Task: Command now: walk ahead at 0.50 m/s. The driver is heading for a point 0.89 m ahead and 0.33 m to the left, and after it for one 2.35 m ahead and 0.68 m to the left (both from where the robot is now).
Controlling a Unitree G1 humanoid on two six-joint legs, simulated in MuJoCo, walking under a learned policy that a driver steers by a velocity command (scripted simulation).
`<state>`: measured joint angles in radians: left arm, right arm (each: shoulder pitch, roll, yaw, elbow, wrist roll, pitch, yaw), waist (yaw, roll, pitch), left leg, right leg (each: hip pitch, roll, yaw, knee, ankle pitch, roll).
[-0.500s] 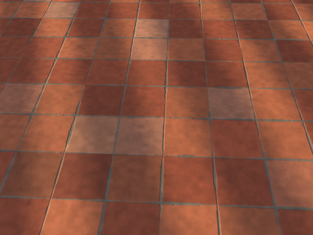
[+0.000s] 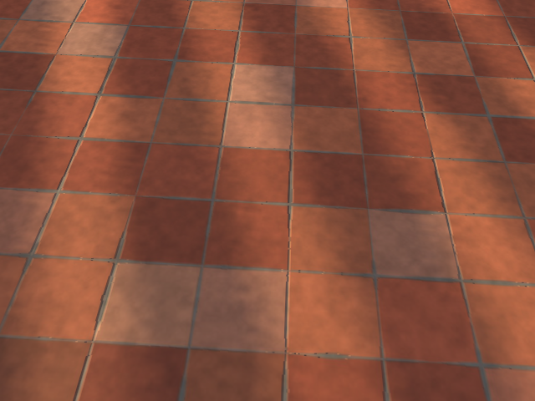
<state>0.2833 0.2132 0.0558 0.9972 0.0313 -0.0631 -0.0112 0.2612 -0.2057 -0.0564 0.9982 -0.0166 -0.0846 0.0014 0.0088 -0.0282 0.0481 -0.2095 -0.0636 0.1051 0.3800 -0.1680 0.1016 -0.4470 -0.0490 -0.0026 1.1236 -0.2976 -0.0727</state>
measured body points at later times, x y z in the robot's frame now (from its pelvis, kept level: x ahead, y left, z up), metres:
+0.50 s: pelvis +0.27 -0.05 -0.01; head +0.30 -0.05 +0.44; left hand +0.37 +0.21 -0.13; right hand +0.27 -0.29 -0.16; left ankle +0.14 +0.06 -0.65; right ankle +0.33 -0.12 -0.74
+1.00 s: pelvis +0.50 +0.04 -0.02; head +0.54 +0.06 +0.43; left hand +0.41 +0.28 -0.17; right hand +0.74 -0.13 -0.14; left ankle +0.55 +0.11 -0.74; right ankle +0.39 -0.13 -0.65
